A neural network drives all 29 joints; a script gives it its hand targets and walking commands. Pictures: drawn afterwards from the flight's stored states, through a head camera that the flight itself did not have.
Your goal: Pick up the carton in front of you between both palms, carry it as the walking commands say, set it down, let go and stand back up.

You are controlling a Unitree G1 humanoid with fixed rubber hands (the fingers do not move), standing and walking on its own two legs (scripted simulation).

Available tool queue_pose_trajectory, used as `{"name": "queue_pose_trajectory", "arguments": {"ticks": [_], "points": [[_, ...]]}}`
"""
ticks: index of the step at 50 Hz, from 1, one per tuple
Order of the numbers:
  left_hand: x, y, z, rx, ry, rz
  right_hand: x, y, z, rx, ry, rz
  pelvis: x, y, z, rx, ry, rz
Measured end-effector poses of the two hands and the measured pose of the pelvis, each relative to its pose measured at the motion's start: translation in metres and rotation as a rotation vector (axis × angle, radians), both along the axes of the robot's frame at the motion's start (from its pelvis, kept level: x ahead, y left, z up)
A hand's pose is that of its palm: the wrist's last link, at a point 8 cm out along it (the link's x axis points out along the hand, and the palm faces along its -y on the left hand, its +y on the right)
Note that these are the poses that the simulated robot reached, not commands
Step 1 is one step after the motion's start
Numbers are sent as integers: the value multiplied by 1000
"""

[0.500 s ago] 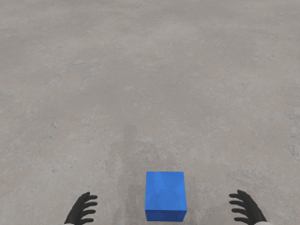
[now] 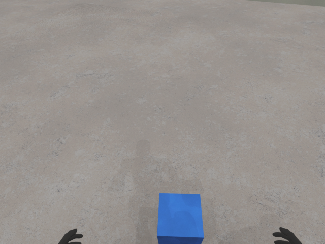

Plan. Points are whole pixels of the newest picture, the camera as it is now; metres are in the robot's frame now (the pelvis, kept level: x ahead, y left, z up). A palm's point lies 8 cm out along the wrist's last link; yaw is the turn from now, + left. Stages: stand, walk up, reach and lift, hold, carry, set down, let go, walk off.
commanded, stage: stand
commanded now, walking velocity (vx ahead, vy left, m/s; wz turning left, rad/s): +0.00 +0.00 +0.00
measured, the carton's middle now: (179, 221) +0.39 -0.03 -0.65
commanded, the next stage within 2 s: none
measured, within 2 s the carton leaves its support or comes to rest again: neither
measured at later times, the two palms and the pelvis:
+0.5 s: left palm out of the picture +0.09 +0.30 -0.09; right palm out of the picture +0.09 -0.30 -0.09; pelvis -0.01 +0.00 +0.01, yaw +0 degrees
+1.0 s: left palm out of the picture +0.07 +0.31 -0.09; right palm out of the picture +0.07 -0.31 -0.09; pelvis -0.03 +0.00 +0.01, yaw +0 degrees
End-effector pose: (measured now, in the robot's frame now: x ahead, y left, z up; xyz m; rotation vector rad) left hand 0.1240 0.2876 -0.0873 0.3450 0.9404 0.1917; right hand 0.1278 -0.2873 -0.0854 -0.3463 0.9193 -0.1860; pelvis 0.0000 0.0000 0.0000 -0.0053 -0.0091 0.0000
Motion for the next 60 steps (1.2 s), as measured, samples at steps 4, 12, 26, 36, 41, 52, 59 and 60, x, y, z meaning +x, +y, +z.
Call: {"name": "queue_pose_trajectory", "arguments": {"ticks": [4, 12, 26, 36, 41, 52, 59, 60], "points": [[-2, 0, -1, -1, 11, 4, -4, -2, -2, -3, 17, -4, 0, 0, 1, 0, -4, 1], [-11, 4, -3, 3, 40, 15, -14, -7, -3, -12, 47, -11, -3, -1, 3, 1, -13, 1], [-33, 12, -5, 9, 93, 32, -35, -13, -6, -19, 98, -23, -12, -1, 6, 2, -28, -1], [-47, 16, -6, 12, 127, 40, -49, -16, -7, -23, 134, -33, -19, 0, 8, 3, -33, -3], [-52, 18, -7, 15, 140, 42, -54, -18, -8, -25, 147, -38, -22, 0, 8, 3, -35, -4], [-59, 21, -7, 19, 161, 45, -60, -19, -8, -26, 166, -42, -25, 1, 9, 4, -35, -4], [-60, 23, -7, 21, 168, 46, -61, -20, -9, -27, 173, -44, -26, 1, 9, 4, -35, -4], [-60, 23, -7, 21, 169, 46, -61, -20, -9, -27, 174, -44, -26, 1, 9, 4, -35, -4]]}}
